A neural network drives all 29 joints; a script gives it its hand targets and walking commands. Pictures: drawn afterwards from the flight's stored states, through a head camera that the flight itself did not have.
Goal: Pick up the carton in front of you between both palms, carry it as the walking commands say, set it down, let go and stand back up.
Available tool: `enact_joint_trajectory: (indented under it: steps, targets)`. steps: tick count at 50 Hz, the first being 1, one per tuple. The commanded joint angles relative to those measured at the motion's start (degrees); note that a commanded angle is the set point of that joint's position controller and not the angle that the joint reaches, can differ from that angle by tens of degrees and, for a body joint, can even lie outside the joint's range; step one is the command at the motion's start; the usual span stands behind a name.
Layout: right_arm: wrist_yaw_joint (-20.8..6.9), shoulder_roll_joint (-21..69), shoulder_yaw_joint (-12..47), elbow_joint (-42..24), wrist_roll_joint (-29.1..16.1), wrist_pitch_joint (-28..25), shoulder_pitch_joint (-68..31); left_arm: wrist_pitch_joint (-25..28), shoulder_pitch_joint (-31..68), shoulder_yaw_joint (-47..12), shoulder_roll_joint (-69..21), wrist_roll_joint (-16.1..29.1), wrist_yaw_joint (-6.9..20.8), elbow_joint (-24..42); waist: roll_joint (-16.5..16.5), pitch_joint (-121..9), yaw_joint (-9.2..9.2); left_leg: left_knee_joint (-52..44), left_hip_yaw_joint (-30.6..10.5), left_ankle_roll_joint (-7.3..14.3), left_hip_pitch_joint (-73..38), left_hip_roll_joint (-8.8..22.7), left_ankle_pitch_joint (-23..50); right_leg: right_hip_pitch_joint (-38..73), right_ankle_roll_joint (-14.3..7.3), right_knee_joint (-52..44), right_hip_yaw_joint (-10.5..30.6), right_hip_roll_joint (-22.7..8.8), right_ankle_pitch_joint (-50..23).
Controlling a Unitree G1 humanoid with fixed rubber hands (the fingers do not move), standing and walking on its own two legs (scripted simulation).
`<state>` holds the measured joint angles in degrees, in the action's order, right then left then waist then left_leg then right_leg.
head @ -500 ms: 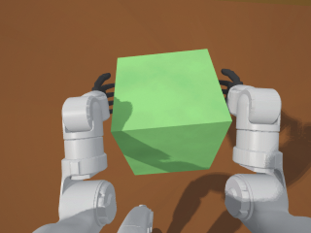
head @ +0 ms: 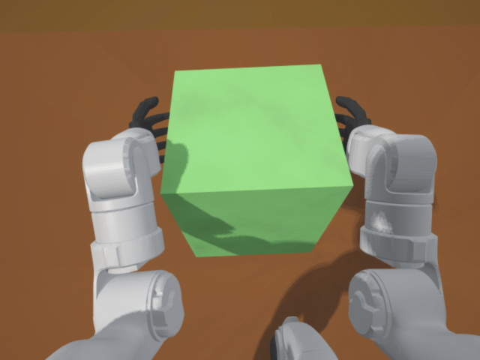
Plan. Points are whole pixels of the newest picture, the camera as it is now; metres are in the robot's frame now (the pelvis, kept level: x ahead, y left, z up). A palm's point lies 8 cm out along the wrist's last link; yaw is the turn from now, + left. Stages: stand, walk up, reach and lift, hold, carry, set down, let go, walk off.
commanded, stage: carry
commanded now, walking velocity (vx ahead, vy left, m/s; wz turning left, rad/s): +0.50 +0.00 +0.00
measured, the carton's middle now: (250, 172) +0.39 -0.03 +0.09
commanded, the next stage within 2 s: none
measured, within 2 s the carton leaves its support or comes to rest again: neither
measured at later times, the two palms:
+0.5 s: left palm (126, 27) +0.69 +0.17 +0.20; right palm (279, 15) +0.69 -0.13 +0.20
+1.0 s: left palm out of the picture +0.96 +0.15 +0.22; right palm out of the picture +0.99 -0.14 +0.22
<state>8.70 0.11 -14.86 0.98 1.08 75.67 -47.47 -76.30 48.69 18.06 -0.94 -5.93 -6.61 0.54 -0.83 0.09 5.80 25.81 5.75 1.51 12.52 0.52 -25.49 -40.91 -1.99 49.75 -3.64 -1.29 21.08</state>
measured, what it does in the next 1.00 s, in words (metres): climbs: right foot, then left foot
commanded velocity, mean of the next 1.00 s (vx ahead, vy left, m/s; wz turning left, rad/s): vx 0.50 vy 0.00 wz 0.00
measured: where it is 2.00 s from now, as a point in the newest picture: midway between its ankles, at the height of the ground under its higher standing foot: (221, 140)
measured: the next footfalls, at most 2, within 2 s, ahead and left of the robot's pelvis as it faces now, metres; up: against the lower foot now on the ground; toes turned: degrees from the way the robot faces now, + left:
right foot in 0.06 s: +0.21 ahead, -0.11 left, +0.03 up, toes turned -5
left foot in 0.46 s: +0.46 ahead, +0.09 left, +0.06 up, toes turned +6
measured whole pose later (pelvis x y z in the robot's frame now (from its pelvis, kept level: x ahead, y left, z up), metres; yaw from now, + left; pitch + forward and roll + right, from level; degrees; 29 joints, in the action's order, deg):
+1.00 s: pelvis +0.60 -0.02 +0.07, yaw +1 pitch +5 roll -1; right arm 7.3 -1.6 -15.9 9.7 3.5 77.2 -47.9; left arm -74.9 46.6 13.8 -0.1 -4.2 -7.8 -9.3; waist -0.7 -2.1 -4.2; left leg 74.3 0.6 1.8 30.9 -0.2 -26.5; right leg -26.2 -4.6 35.3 -7.3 1.1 20.6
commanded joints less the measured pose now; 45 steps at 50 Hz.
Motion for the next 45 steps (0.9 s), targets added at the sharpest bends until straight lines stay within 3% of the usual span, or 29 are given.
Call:
enact_joint_trajectory:
  steps: [1, 2, 3, 4, 5, 6, 8, 10, 13, 16, 20, 21, 22, 23, 24, 25, 26, 27, 28, 30, 33, 36, 38, 40, 41, 42, 43, 44, 45]
  targets:
    - [-15.44, 58.61, 36.60, -3.56, -26.00, -0.06, -45.82, 0.30, 34.49, -35.19, -52.37, 18.66, 9.12, -4.05, -8.64, -26.95, -2.89, 0.87, -6.13, 7.41, -13.37, 10.98, 42.15, 14.69, -1.15, -11.78, -8.43, 5.32, -3.18]
    - [-15.48, 58.52, 36.16, -1.68, -25.32, 0.06, -44.78, 0.31, 34.40, -35.43, -53.22, 19.33, 9.60, -5.72, -7.21, -28.95, -5.31, 8.12, -2.14, 5.50, -9.76, 9.59, 49.51, 25.42, -2.44, -16.96, -10.78, 7.18, -7.55]
    - [-15.54, 58.43, 35.83, -0.13, -24.51, 0.15, -43.94, 0.41, 33.61, -35.11, -53.79, 20.00, 10.10, -7.56, -5.40, -33.18, -8.38, 16.58, 0.27, 2.74, -3.68, 8.27, 48.39, 39.18, -4.09, -17.82, -8.41, 5.65, -7.88]
    - [-15.70, 58.45, 35.33, 1.06, -23.86, 0.25, -44.26, 0.57, 32.93, -34.86, -53.98, 20.54, 10.64, -8.77, 2.59, -37.80, -11.30, 30.49, 0.07, -0.03, 9.48, 5.31, 29.33, 52.51, -8.10, -22.17, 13.37, -7.54, 3.72]
    - [-15.93, 59.30, 34.27, 1.69, -23.10, 0.38, -45.09, 1.22, 34.56, -34.47, -54.28, 21.15, 11.08, -9.33, 20.03, -37.18, -11.55, 44.16, -1.86, -1.98, 27.41, -4.90, -2.94, 61.16, -16.38, -28.58, 40.48, -18.51, -8.13]
    - [-15.73, 59.46, 33.76, 2.33, -22.11, 0.09, -46.07, 1.18, 36.10, -35.79, -56.43, 23.15, 11.63, -7.59, 15.01, -33.70, -10.97, 54.14, -7.93, -0.05, 34.24, -2.50, -5.81, 60.54, -17.50, -27.40, 39.97, -18.40, -13.46]
    - [-14.72, 59.71, 32.14, 1.69, -20.61, -0.42, -44.99, 1.61, 42.77, -38.58, -61.60, 28.13, 12.61, -2.27, 2.82, -30.41, -11.38, 55.78, -8.04, 0.98, 37.85, 0.27, -1.74, 55.40, -14.80, -22.77, 28.40, -15.76, -26.42]
    - [-13.15, 59.03, 30.76, 0.63, -18.48, -0.91, -43.34, 2.04, 48.10, -40.47, -65.02, 31.96, 13.29, 1.85, 3.24, -30.55, -9.54, 49.99, -7.91, 1.18, 35.24, 1.46, 1.81, 51.64, -11.20, -24.45, 22.71, -13.81, -22.41]
    - [-11.19, 56.71, 30.01, -1.34, -15.84, -1.37, -41.53, 2.19, 49.57, -41.05, -65.04, 34.32, 13.60, 4.96, 5.57, -30.39, -9.54, 44.24, -5.36, 0.94, 35.31, 1.17, 1.50, 50.21, -11.78, -26.12, 19.57, -13.57, -20.00]
    - [-10.01, 53.58, 30.12, -2.61, -14.02, -1.12, -40.69, 1.67, 48.31, -40.87, -62.69, 34.42, 13.44, 5.23, 6.53, -28.35, -10.24, 31.42, -3.63, 0.11, 33.33, 1.96, 3.95, 47.91, -11.87, -27.50, 14.68, -12.89, -20.66]
    - [-10.33, 51.98, 31.08, 0.49, -13.53, -0.22, -38.64, 0.97, 43.72, -39.62, -60.22, 31.89, 13.56, -0.51, 9.50, -25.67, -9.78, 14.59, 3.36, 0.75, 20.37, -1.82, 8.55, 42.86, -8.59, -26.06, 6.65, -10.63, -29.19]
    - [-10.72, 52.13, 31.28, 1.64, -13.82, -0.07, -38.61, 0.87, 42.68, -39.14, -59.92, 31.14, 13.63, -2.30, 9.57, -26.10, -8.53, 11.17, 5.82, 1.52, 14.34, -3.83, 9.14, 41.15, -7.41, -22.82, 4.28, -10.11, -35.42]
    - [-11.18, 52.69, 31.28, 3.28, -14.15, 0.02, -38.08, 0.77, 42.01, -38.73, -59.84, 30.58, 13.69, -3.96, 8.17, -28.54, -5.58, 6.41, 8.82, 2.58, 3.13, -5.98, 12.07, 37.62, -5.43, -15.42, 0.10, -8.74, -42.20]
    - [-11.64, 52.98, 30.89, 5.19, -14.75, -0.07, -37.00, 0.69, 41.84, -38.19, -59.78, 29.79, 13.79, -5.45, 5.34, -33.19, -2.59, 6.18, 5.12, 4.00, -12.03, -3.76, 12.38, 30.52, -2.71, -5.68, -2.48, -7.08, -39.78]
    - [-12.12, 53.05, 30.54, 6.00, -15.31, -0.31, -36.43, 0.56, 41.63, -37.41, -59.46, 28.91, 13.95, -6.50, -4.51, -37.88, -0.16, 0.96, -20.69, 9.30, -23.96, 10.64, 0.57, 17.12, 0.82, 9.15, -2.66, -2.65, -21.60]
    - [-12.50, 53.91, 30.59, 6.38, -15.77, -0.81, -37.73, 0.45, 42.04, -36.65, -60.46, 28.34, 14.04, -7.19, -19.81, -37.97, 0.32, -5.68, -44.15, 16.59, -33.10, 18.58, 12.45, 0.06, 2.16, 23.04, 0.56, 6.91, 8.42]
    - [-13.03, 56.00, 31.50, 4.31, -17.84, -0.69, -39.75, 0.72, 42.67, -36.47, -60.82, 27.89, 13.77, -7.13, -12.93, -35.75, -0.93, -2.45, -42.08, 17.66, -33.25, 19.89, 20.15, -5.99, 0.42, 32.70, 6.02, 3.79, 9.41]
    - [-13.55, 58.93, 33.19, 1.68, -20.57, -0.89, -42.95, 0.84, 42.11, -35.67, -60.31, 27.07, 13.40, -6.33, -5.87, -33.04, -0.23, 0.54, -36.60, 16.97, -29.44, 18.25, 28.61, -8.28, -0.28, 35.38, 6.06, 2.22, 7.79]
    - [-13.93, 61.07, 34.65, -1.57, -23.12, -1.19, -46.93, 1.01, 42.01, -35.00, -60.54, 26.31, 12.87, -5.94, -0.92, -31.19, -0.72, 1.17, -31.39, 14.58, -25.94, 16.89, 31.36, -8.49, -0.54, 33.18, 5.97, 0.70, 5.70]
    - [-14.50, 64.21, 36.82, -6.56, -26.99, -1.52, -52.52, 1.32, 40.68, -33.60, -59.66, 24.19, 11.54, -4.55, -1.48, -31.23, -2.06, -0.58, -25.54, 11.20, -22.23, 14.83, 25.90, -5.91, -0.74, 27.00, 5.93, -0.60, 2.93]
    - [-14.80, 64.25, 37.31, -9.37, -29.31, -1.48, -53.62, 1.48, 38.81, -33.21, -57.80, 21.81, 9.60, -2.34, -4.38, -31.09, -2.10, -2.34, -22.50, 11.91, -21.26, 14.70, 22.90, -6.44, -0.12, 21.23, 3.45, -0.33, 3.88]
    - [-14.83, 62.13, 37.10, -9.33, -29.26, -0.91, -52.09, 1.09, 38.01, -33.66, -55.24, 20.07, 8.43, -1.21, -5.40, -29.02, -1.69, -4.47, -17.48, 12.15, -19.04, 14.13, 23.17, -4.83, 0.58, 8.78, 1.56, -1.37, 2.07]
    - [-14.95, 60.59, 36.55, -6.73, -28.16, -0.43, -49.34, 0.60, 36.72, -34.14, -54.00, 19.47, 8.41, -2.41, -7.05, -27.51, -1.65, -4.56, -12.71, 10.56, -16.23, 12.74, 26.80, 0.82, 0.49, -0.53, -0.94, -0.37, -1.78]
    - [-15.16, 59.34, 35.80, -3.42, -26.56, -0.05, -47.21, 0.20, 35.84, -34.53, -53.65, 19.72, 9.00, -4.70, -8.04, -26.46, -1.99, -2.89, -8.73, 8.68, -14.21, 11.54, 32.14, 7.78, -0.14, -8.01, -6.02, 2.83, -2.36]
    - [-15.22, 58.99, 35.32, -1.63, -25.72, 0.06, -46.32, 0.09, 35.62, -34.68, -53.92, 20.17, 9.44, -6.20, -8.17, -26.97, -3.07, 0.58, -6.52, 7.46, -12.54, 10.92, 39.10, 14.03, -0.96, -11.72, -8.49, 5.04, -3.19]
    - [-15.25, 59.01, 34.88, 0.24, -25.02, 0.14, -45.32, 0.13, 35.43, -34.77, -54.73, 20.71, 9.93, -7.97, -6.79, -29.13, -5.55, 8.15, -2.44, 5.53, -9.05, 9.51, 47.29, 25.06, -2.21, -16.84, -11.07, 7.01, -7.12]
    - [-15.34, 59.00, 34.50, 1.79, -24.23, 0.21, -44.46, 0.29, 34.40, -34.30, -55.23, 21.21, 10.41, -9.93, -4.90, -33.55, -8.48, 16.89, 0.05, 2.66, -2.81, 8.12, 47.05, 39.28, -3.99, -17.62, -8.07, 5.35, -7.23]
    - [-15.55, 59.15, 33.97, 2.97, -23.65, 0.27, -44.80, 0.54, 33.64, -33.82, -55.24, 21.52, 10.90, -11.14, 3.43, -38.30, -11.34, 31.02, 0.00, -0.24, 10.68, 5.16, 27.85, 52.80, -8.24, -22.13, 14.65, -8.40, 4.70]
    - [-15.79, 59.97, 32.97, 3.68, -22.91, 0.32, -45.69, 1.25, 35.22, -33.32, -55.45, 21.98, 11.26, -11.54, 20.32, -36.99, -11.69, 44.02, -1.93, -2.05, 28.94, -4.98, -3.48, 61.25, -16.23, -28.74, 41.03, -18.52, -6.73]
